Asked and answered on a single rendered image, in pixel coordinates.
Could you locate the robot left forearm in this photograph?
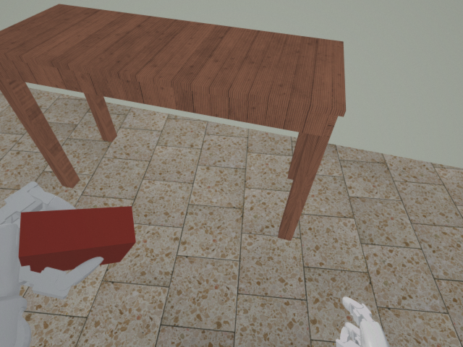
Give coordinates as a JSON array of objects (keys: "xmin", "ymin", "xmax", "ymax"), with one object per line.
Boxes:
[{"xmin": 0, "ymin": 296, "xmax": 31, "ymax": 347}]

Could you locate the robot right hand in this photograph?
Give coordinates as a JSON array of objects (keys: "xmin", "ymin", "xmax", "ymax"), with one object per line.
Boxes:
[{"xmin": 336, "ymin": 296, "xmax": 390, "ymax": 347}]

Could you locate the sponge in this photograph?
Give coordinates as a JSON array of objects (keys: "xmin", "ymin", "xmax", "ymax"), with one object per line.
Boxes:
[{"xmin": 19, "ymin": 206, "xmax": 136, "ymax": 273}]

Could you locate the table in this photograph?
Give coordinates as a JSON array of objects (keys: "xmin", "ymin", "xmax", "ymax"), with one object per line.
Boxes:
[{"xmin": 0, "ymin": 4, "xmax": 346, "ymax": 241}]

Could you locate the robot left hand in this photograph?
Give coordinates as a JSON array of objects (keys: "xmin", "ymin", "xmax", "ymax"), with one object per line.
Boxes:
[{"xmin": 0, "ymin": 181, "xmax": 104, "ymax": 299}]

